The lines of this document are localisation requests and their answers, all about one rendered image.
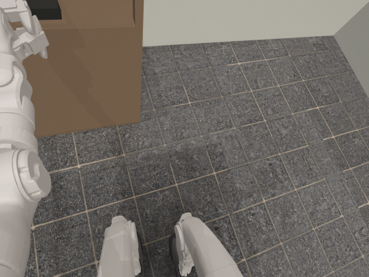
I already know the cabinet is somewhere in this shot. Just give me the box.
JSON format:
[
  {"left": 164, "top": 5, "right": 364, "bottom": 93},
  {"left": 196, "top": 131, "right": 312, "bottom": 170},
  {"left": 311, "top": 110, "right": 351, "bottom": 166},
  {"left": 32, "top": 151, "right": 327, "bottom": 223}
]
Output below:
[{"left": 13, "top": 0, "right": 144, "bottom": 138}]

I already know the left robot upper arm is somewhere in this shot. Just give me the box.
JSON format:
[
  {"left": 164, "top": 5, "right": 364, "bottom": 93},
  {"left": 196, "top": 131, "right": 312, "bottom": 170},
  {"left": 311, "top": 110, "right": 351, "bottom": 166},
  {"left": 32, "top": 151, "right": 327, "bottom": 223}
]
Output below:
[{"left": 0, "top": 149, "right": 51, "bottom": 277}]

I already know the drawer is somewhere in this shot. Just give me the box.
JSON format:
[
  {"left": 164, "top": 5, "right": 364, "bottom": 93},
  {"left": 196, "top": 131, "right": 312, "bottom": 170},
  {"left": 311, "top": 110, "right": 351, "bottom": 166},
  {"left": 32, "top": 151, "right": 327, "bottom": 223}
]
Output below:
[{"left": 9, "top": 0, "right": 133, "bottom": 29}]

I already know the robot left forearm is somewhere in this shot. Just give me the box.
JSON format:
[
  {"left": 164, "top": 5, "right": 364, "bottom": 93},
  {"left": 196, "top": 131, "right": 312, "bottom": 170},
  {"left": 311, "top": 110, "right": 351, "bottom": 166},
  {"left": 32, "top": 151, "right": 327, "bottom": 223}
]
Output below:
[{"left": 0, "top": 53, "right": 38, "bottom": 155}]

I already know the left robot thigh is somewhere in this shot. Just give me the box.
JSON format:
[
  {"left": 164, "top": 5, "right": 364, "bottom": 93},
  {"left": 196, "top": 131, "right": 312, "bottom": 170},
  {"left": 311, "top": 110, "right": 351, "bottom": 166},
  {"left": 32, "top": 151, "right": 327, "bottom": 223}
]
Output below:
[{"left": 97, "top": 220, "right": 138, "bottom": 277}]

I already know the left robot hand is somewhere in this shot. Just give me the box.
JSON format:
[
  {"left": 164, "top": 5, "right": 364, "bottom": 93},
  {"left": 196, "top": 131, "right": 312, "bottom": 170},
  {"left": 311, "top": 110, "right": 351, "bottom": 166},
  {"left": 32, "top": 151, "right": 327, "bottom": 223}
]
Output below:
[{"left": 0, "top": 0, "right": 49, "bottom": 63}]

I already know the robot right shin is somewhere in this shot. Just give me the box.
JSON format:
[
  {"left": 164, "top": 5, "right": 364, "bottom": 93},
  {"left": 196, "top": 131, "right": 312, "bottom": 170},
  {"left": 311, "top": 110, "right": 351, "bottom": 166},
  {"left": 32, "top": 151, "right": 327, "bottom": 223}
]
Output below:
[{"left": 176, "top": 212, "right": 194, "bottom": 276}]

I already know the handle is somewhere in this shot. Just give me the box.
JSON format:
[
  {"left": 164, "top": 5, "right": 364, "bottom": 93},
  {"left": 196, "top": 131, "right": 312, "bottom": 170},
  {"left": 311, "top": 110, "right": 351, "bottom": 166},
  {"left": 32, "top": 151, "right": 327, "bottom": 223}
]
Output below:
[{"left": 26, "top": 0, "right": 62, "bottom": 20}]

